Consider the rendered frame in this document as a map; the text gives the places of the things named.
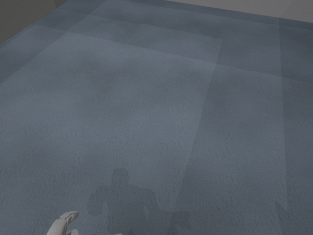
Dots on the left robot hand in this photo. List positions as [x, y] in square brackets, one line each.
[59, 227]

